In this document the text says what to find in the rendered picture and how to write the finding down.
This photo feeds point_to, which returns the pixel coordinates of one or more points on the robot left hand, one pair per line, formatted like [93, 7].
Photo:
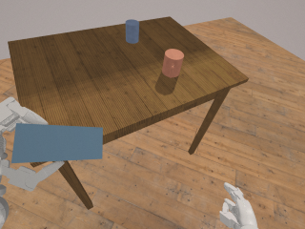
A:
[11, 112]

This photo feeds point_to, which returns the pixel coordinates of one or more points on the sponge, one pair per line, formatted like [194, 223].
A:
[45, 143]

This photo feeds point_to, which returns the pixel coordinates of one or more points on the left robot forearm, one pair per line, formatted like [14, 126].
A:
[4, 207]

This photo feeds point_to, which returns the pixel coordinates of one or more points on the robot right hand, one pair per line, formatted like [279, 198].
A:
[241, 214]

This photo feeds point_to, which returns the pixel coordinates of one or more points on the table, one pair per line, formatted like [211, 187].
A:
[95, 78]

